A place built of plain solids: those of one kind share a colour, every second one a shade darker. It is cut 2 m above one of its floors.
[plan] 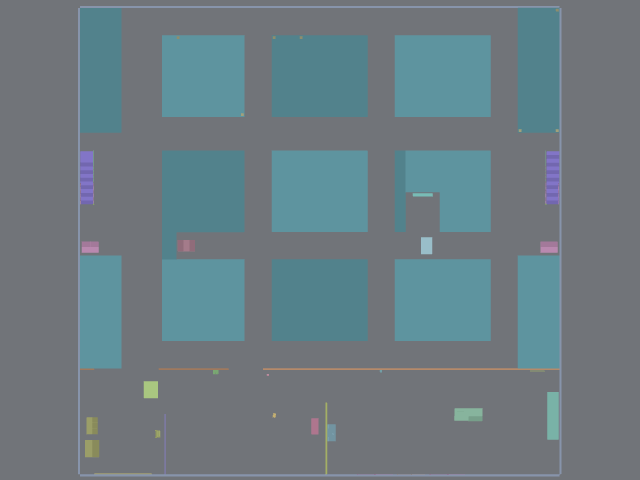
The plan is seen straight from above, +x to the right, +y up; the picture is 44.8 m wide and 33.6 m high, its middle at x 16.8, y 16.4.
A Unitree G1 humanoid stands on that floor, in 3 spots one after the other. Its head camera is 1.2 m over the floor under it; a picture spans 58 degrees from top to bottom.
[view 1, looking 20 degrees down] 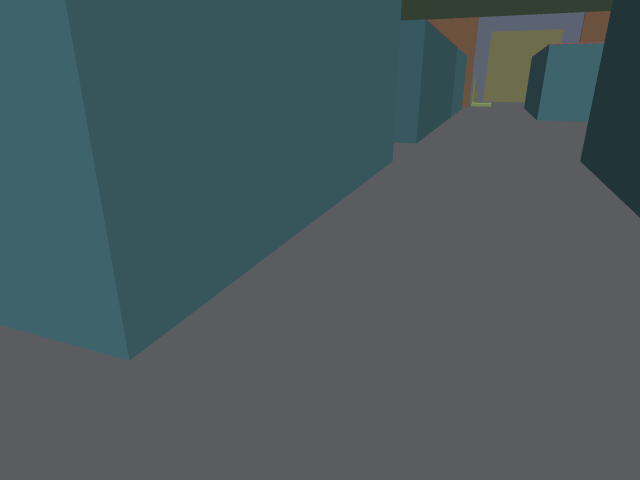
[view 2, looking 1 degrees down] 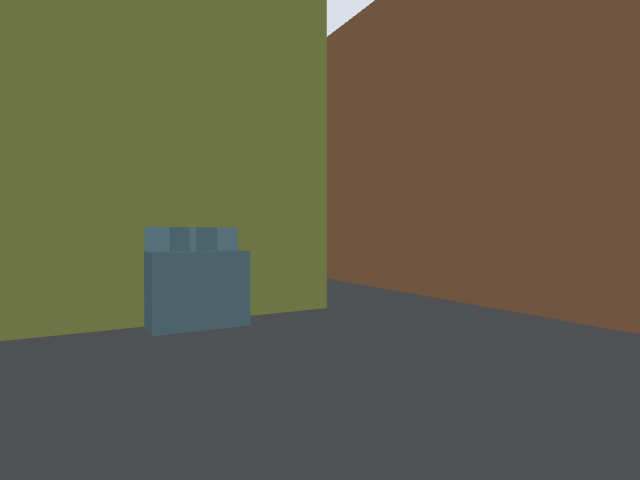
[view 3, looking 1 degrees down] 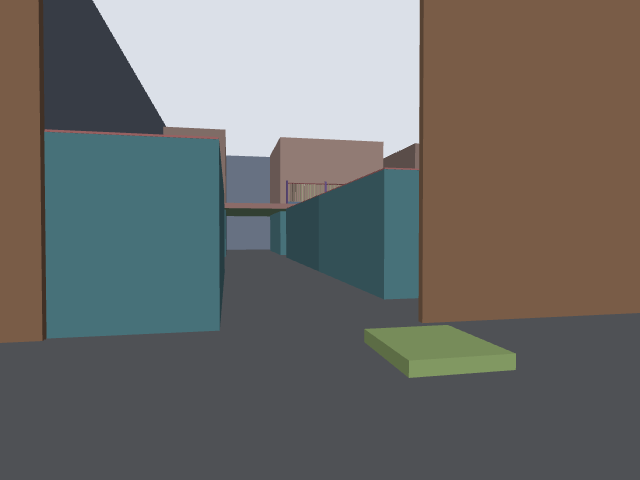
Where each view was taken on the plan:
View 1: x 4.33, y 31.98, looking -69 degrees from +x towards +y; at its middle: ground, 3.51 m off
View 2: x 23.19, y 1.50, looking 150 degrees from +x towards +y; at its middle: reception_side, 6.79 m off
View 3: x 3.01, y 2.00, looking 78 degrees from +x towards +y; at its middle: units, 13.14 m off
